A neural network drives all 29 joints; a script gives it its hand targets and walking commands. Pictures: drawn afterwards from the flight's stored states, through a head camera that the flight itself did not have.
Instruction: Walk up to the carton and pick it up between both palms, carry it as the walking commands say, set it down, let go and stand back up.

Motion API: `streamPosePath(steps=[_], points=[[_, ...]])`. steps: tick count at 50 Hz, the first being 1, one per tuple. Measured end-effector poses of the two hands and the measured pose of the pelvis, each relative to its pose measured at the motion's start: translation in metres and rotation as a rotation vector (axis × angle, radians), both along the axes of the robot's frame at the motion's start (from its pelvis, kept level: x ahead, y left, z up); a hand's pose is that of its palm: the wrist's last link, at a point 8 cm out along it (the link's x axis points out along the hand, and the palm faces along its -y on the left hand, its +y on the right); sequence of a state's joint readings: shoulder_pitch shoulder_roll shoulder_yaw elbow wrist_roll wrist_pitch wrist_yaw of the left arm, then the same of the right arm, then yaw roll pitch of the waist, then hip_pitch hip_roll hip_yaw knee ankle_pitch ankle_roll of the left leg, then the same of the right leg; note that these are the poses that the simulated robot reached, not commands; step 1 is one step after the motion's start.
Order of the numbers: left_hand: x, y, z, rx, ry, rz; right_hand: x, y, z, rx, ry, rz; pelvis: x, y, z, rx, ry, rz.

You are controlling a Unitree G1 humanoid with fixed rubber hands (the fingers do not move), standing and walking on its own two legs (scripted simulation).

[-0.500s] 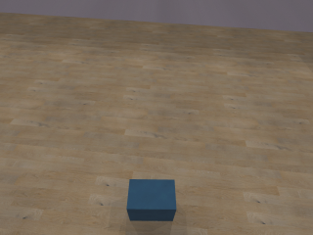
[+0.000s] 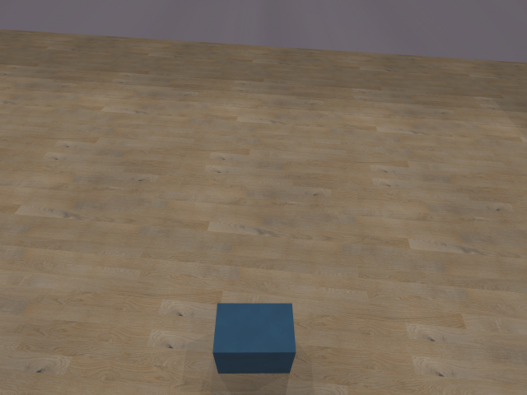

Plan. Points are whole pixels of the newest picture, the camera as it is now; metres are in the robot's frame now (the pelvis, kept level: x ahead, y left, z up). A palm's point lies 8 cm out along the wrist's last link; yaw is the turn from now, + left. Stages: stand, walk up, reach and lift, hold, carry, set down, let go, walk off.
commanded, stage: walk up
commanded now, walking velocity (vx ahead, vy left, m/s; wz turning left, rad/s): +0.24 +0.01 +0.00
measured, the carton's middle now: (254, 339) +0.47 +0.02 -0.67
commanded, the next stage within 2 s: stand in 0.70 s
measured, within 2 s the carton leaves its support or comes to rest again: neither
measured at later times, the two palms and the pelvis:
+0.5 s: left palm out of the picture +0.15 +0.18 -0.14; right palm out of the picture +0.03 -0.23 -0.16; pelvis +0.08 -0.03 -0.01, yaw +1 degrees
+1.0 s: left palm out of the picture +0.04 +0.19 -0.14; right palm out of the picture +0.05 -0.24 -0.15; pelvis +0.07 -0.03 +0.00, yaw -1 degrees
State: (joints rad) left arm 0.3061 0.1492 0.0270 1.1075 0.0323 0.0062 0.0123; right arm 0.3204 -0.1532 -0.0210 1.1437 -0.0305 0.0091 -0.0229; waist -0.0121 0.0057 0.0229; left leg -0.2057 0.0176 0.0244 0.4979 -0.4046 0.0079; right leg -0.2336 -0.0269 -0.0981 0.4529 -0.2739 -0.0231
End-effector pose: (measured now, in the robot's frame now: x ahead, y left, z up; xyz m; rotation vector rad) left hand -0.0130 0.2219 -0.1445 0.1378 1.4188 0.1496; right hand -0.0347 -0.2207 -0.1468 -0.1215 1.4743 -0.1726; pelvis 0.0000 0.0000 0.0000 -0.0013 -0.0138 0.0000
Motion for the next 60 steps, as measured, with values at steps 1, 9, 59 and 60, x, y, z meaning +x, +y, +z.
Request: streamPosePath(steps=[1, 9, 59, 60], points=[[0.0, 0.003, -0.001, -0.001, -0.002, -0.001, 0.0, -0.002, 0.001, -0.01, 0.002, 0.0, 0.001, 0.001, -0.001, 0.0, 0.004, 0.003], [0.047, 0.02, -0.004, -0.001, -0.033, -0.056, -0.023, -0.003, 0.007, -0.059, 0.029, -0.07, 0.024, 0.008, -0.004, -0.005, -0.001, -0.015], [0.059, -0.027, 0.001, 0.009, 0.028, 0.018, 0.059, -0.014, -0.003, 0.022, 0.02, -0.006, 0.065, -0.026, 0.0, -0.001, -0.009, -0.016], [0.061, -0.026, 0.001, 0.011, 0.02, 0.014, 0.058, -0.014, -0.003, 0.021, 0.019, -0.009, 0.064, -0.026, 0.0, -0.001, -0.009, -0.017]])
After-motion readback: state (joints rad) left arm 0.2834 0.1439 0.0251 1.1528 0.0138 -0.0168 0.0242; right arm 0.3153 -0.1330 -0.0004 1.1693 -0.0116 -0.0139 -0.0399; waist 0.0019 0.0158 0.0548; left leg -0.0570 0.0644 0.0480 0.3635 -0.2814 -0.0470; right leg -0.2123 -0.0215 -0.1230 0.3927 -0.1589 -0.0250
